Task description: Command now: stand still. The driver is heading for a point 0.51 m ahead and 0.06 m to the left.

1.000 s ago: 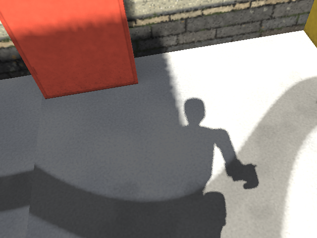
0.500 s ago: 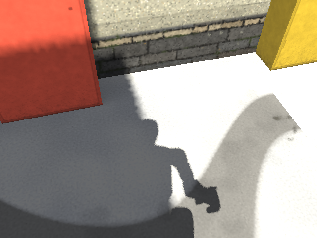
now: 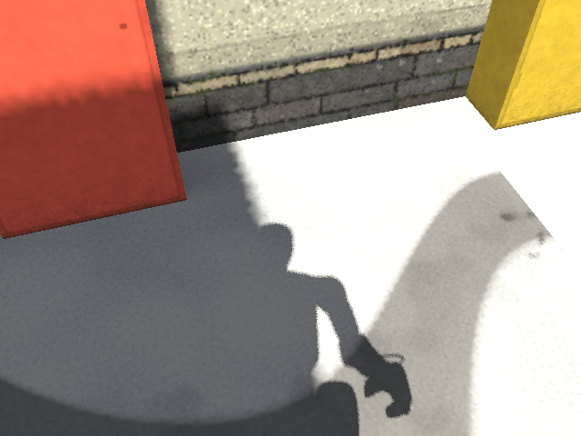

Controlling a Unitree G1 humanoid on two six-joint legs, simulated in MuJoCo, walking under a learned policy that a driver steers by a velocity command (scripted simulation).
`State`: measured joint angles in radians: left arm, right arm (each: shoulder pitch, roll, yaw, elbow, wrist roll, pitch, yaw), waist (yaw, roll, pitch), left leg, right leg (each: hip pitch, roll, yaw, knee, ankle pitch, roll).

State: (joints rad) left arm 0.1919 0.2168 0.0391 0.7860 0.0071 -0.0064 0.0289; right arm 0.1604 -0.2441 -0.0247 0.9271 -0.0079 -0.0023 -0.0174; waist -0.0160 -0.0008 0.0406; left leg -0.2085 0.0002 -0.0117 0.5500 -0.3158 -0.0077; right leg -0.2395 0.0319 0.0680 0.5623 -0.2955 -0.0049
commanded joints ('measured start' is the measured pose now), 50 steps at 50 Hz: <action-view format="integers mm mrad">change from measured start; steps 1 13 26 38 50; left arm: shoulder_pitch -5 5 5 14 20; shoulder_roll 109 105 106 98 92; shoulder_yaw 28 25 16 6 -2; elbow -41 53 145 202 237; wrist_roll -1 -7 -16 -16 -18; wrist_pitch -13 -15 -18 -15 -13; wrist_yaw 5 12 12 10 10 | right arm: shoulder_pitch -8 18 58 97 135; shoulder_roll -109 -102 -91 -75 -60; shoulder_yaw -22 -18 -10 -1 6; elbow -24 62 115 133 140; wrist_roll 1 2 4 3 3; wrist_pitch -11 -10 -12 -14 -16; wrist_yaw -6 -15 -24 -26 -28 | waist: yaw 2 -2 -2 5 7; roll -4 -4 4 3 3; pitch -47 -30 -19 -6 1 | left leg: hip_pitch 2 6 9 -2 -4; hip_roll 37 28 23 17 12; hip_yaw -43 -37 -35 -31 -26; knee -87 -104 -115 -115 -114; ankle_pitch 157 146 140 139 137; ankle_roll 16 16 18 18 16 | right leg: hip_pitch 13 13 10 7 -2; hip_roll -54 -44 -35 -31 -29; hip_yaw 49 31 18 10 6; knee -92 -111 -118 -119 -121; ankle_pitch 209 198 188 176 165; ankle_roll -28 -24 -17 -18 -19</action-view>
